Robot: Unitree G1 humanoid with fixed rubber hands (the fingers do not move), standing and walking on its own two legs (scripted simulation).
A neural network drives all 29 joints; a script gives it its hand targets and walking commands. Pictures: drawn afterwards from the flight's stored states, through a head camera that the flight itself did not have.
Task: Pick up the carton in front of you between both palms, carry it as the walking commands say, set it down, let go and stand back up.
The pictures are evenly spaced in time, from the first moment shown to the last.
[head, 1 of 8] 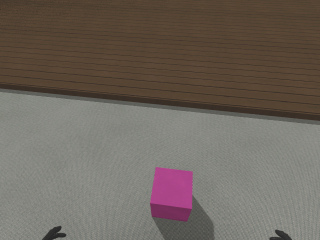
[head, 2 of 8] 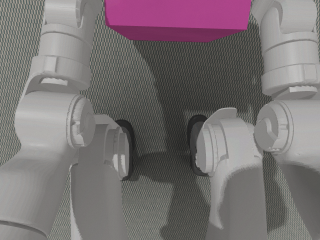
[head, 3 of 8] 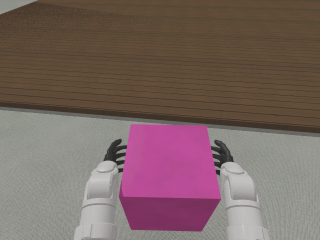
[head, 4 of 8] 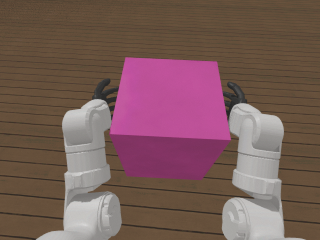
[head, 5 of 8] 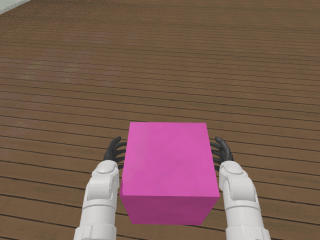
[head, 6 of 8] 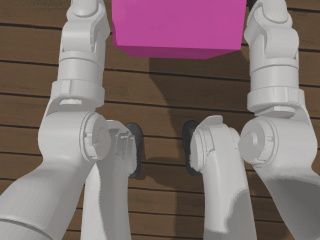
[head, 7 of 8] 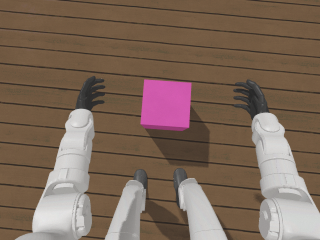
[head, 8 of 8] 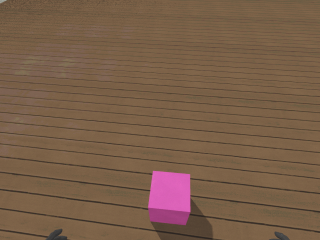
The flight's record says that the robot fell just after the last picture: no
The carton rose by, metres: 0.81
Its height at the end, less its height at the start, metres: +0.07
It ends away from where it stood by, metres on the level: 2.95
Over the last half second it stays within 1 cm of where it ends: yes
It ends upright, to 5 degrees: yes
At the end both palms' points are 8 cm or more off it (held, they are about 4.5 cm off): yes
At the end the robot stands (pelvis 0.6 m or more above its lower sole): yes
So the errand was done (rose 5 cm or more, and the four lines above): yes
